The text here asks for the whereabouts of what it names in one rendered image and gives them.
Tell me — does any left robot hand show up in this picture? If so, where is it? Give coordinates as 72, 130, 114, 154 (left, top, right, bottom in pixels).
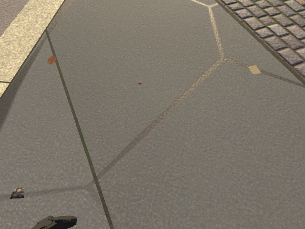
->
31, 216, 77, 229

